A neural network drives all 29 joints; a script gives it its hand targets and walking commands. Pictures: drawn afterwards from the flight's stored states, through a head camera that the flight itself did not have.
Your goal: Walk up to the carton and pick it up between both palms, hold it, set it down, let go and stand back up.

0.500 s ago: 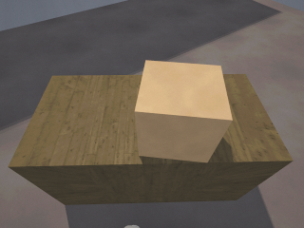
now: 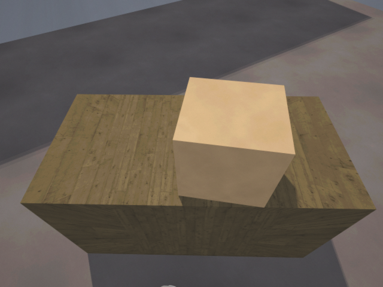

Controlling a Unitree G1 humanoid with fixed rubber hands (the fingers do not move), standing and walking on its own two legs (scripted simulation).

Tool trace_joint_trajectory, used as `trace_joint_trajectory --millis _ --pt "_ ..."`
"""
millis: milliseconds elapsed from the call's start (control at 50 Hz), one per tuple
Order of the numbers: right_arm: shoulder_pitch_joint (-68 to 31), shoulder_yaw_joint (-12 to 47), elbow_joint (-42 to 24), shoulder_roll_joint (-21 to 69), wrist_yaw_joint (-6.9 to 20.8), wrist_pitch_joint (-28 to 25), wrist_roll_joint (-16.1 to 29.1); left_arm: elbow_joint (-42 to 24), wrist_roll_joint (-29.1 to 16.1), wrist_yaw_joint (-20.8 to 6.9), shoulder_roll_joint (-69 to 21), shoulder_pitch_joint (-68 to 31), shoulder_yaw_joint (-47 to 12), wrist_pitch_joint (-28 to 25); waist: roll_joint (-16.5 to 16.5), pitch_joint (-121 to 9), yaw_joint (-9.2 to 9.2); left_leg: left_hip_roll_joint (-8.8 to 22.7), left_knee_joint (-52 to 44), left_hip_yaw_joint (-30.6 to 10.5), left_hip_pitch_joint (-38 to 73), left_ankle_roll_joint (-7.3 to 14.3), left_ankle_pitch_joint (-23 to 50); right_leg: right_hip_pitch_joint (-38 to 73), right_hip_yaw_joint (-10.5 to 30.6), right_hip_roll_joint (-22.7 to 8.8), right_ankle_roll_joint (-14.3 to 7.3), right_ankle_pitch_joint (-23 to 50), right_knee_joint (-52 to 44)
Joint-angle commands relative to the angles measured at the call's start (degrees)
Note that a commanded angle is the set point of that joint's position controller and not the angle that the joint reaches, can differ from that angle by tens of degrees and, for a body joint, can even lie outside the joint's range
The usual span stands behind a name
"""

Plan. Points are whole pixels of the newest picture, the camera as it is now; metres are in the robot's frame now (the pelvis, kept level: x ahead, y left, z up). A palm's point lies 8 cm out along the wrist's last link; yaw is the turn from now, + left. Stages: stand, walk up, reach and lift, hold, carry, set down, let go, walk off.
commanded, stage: walk up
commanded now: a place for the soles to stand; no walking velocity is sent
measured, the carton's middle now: (227, 143) +0.50 -0.08 -0.05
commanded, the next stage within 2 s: reach and lift in 0.02 s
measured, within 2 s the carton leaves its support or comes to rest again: neither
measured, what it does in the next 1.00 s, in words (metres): stands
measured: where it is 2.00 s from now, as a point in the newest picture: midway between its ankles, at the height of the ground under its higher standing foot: outside the picture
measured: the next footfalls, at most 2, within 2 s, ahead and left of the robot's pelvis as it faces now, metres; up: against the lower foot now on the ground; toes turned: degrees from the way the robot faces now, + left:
none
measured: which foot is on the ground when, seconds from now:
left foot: down 0.00-1.00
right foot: down 0.00-1.00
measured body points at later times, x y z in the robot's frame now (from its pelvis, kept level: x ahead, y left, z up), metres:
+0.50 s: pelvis +0.01 -0.01 +0.00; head +0.05 +0.01 +0.44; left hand +0.19 +0.23 -0.12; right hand +0.15 -0.27 -0.10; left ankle +0.06 +0.14 -0.73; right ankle +0.00 -0.11 -0.73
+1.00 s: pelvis +0.04 +0.01 +0.01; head +0.06 +0.03 +0.46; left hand +0.23 +0.22 -0.09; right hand +0.19 -0.25 -0.07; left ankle +0.06 +0.14 -0.73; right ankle +0.00 -0.11 -0.73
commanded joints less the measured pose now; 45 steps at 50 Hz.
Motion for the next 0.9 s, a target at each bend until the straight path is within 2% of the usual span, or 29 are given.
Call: trace_joint_trajectory --millis 0,20,40,60,80,100,120,140,180,220,300,360,460,600,700,880 --pt "2.35 -1.82 -3.05 -7.69 -0.50 -1.29 0.00 -2.63 -0.18 0.74 10.02 0.02 2.14 -0.99 -2.80 -4.39 -1.22 0.71 2.30 3.03 -2.27 2.75 5.28 3.57 10.59 -11.45 -5.58 1.32 -10.48" --pt "-31.67 -8.60 -7.34 -3.66 1.38 -4.65 -6.82 -25.45 -2.29 1.04 15.88 -36.23 4.08 8.66 -4.51 -7.48 -4.88 4.08 2.25 13.56 -10.28 0.33 -11.19 -13.58 8.34 -4.61 -1.17 -12.26 5.62" --pt "-27.48 -8.10 -4.49 -5.27 3.29 -2.74 -7.75 -25.25 -2.07 2.20 13.27 -26.86 3.70 15.88 -3.35 -4.54 -3.08 3.91 3.09 15.84 -15.39 0.57 -15.96 -10.20 6.95 -3.92 -0.22 -15.71 9.74" --pt "-25.90 -7.44 -7.13 -4.90 4.63 -1.68 -6.03 -30.16 -1.47 2.36 12.34 -22.85 4.73 20.38 -2.96 -10.01 -1.44 4.14 3.04 16.83 -14.64 0.39 -13.98 -5.98 7.23 -3.79 0.00 -12.12 10.42" --pt "-23.41 -6.95 -8.65 -5.08 5.55 -1.09 -4.83 -33.28 -0.49 2.34 11.49 -19.66 5.70 23.58 -1.26 -12.43 -0.62 4.33 3.05 17.95 -11.60 -0.10 -10.73 -4.69 7.40 -3.84 0.15 -7.76 9.91" --pt "-20.58 -8.42 -7.05 -7.23 4.97 -0.58 -4.16 -33.56 0.42 1.59 10.06 -17.15 5.51 26.42 -2.47 -10.61 -1.14 4.64 5.32 20.21 -7.01 0.09 -10.20 -8.30 8.25 -2.94 -0.31 -10.43 5.67" --pt "-18.53 -6.70 -7.28 -6.03 4.18 -0.30 -3.05 -34.73 0.15 1.09 9.71 -14.37 5.41 28.39 -2.17 -8.70 -0.77 5.00 4.31 20.08 -3.78 0.55 -8.02 -9.23 6.85 -2.42 -0.45 -8.12 4.17" --pt "-15.87 -5.72 -7.02 -6.92 4.01 0.12 -1.60 -36.04 0.48 1.04 8.44 -11.17 5.82 29.80 -0.05 -8.32 -0.62 4.87 2.15 19.70 -1.69 0.76 -7.23 -6.63 5.47 -1.47 -0.93 -6.78 3.42" --pt "-12.71 -4.03 -6.63 -8.66 4.10 -0.18 -0.13 -35.87 1.92 0.97 7.13 -5.27 7.45 30.43 1.04 -6.83 -0.79 4.12 -0.57 18.86 4.60 0.10 1.19 -3.28 4.05 0.06 -0.92 0.16 1.34" --pt "-13.48 -2.96 -7.03 -9.54 4.33 -0.99 0.76 -35.28 3.55 0.79 6.35 -3.51 9.16 29.79 1.35 -6.06 -0.40 3.07 -2.44 18.58 7.36 -0.22 3.91 -0.83 4.27 0.73 -0.91 1.16 -0.78" --pt "-18.34 -3.59 -11.10 -7.20 3.70 -2.80 -1.05 -32.29 3.39 0.28 7.00 -7.06 9.85 26.03 -1.21 -3.83 1.69 2.26 -3.06 19.58 5.68 0.63 1.30 -1.49 5.49 0.40 0.31 -1.81 -3.53" --pt "-19.20 -3.95 -13.53 -5.69 3.87 -4.29 -1.73 -32.20 2.69 0.41 7.03 -9.92 10.23 22.59 -1.45 -4.54 2.46 2.01 -3.51 19.92 5.59 0.95 0.99 -2.71 6.28 0.17 1.09 -2.30 -4.51" --pt "-16.02 -4.38 -14.46 -5.11 4.33 -7.66 -1.66 -33.90 1.20 1.03 5.84 -10.76 10.26 16.83 -0.95 -8.71 1.67 1.95 -3.84 19.37 8.47 1.11 5.13 -3.52 6.99 0.34 1.93 3.89 -4.38" --pt "-13.89 -4.73 -9.66 -6.95 4.61 -16.22 -0.27 -33.56 -0.78 1.08 3.24 -6.95 9.01 7.93 -1.50 -12.72 0.46 1.32 -4.61 17.77 14.72 0.80 13.47 -3.01 6.42 1.77 2.26 13.83 -5.59" --pt "-14.29 -4.83 -6.83 -8.32 4.82 -19.95 0.86 -32.78 -1.53 1.12 1.64 -4.84 7.44 3.97 -1.70 -12.26 0.46 1.52 -6.34 16.90 18.67 0.49 17.13 -2.23 5.69 2.75 1.81 14.05 -7.88" --pt "-13.63 -4.59 -5.10 -9.18 5.86 -22.01 3.10 -31.66 -0.98 2.01 -0.81 -2.79 5.87 -1.32 -0.69 -9.61 0.72 2.06 -8.53 15.67 21.78 -0.23 21.33 -1.02 5.95 3.42 0.47 12.15 -11.41"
